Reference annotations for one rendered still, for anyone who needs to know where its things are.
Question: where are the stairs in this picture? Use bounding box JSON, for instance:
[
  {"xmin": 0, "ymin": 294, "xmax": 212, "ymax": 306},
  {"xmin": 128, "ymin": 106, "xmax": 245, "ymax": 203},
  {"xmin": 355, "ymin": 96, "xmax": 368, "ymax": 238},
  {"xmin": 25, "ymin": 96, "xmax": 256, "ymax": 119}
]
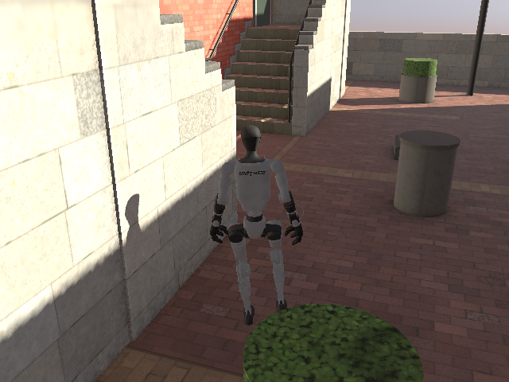
[{"xmin": 226, "ymin": 28, "xmax": 303, "ymax": 135}]

